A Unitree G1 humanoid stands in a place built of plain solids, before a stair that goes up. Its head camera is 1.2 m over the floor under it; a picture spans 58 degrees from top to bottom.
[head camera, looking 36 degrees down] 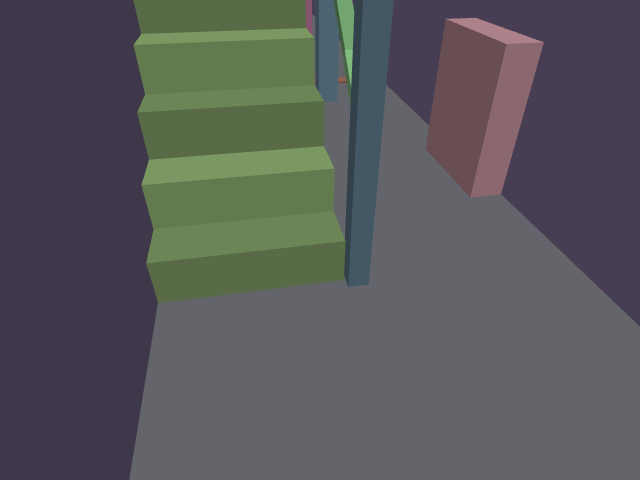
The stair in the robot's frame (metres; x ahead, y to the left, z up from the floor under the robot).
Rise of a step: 0.20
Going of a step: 0.22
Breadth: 0.75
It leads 11 degrees to the left of straight ahead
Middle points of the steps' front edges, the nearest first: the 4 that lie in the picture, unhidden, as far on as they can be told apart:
1.30 0.27 0.20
1.52 0.31 0.40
1.74 0.35 0.61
1.96 0.39 0.81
